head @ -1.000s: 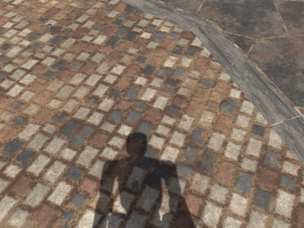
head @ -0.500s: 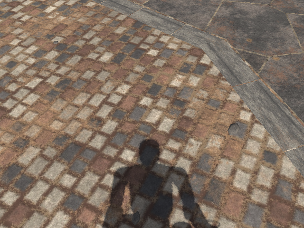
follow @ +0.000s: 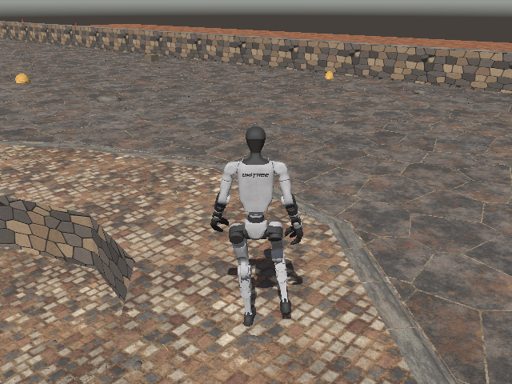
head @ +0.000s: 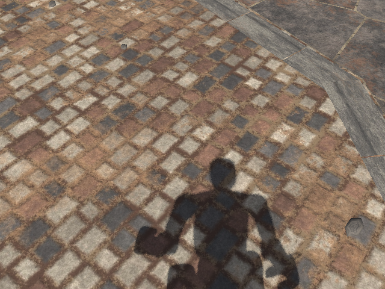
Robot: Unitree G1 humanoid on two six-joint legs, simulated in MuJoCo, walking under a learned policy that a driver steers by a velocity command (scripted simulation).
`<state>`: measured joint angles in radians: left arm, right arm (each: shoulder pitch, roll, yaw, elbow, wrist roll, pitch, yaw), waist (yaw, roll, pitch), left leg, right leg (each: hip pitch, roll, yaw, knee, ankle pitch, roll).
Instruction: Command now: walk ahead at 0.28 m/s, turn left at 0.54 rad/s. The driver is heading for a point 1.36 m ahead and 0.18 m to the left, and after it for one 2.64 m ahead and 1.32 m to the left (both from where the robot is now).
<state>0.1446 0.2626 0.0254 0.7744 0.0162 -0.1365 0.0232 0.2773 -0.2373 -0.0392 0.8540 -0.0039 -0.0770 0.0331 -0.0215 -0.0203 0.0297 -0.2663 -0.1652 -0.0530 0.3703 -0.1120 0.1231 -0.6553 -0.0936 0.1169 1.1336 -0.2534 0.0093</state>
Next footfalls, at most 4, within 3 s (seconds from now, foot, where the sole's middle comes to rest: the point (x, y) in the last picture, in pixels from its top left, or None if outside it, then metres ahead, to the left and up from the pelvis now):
0.24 right None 0.27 -0.12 -0.78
0.64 left None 0.13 0.09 -0.78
1.08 right None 0.36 -0.11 -0.78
1.62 left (141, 250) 0.62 0.20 -0.78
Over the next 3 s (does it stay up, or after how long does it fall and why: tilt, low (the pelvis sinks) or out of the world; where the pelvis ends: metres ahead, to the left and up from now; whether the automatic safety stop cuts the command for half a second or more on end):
stays up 1.18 0.29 0.01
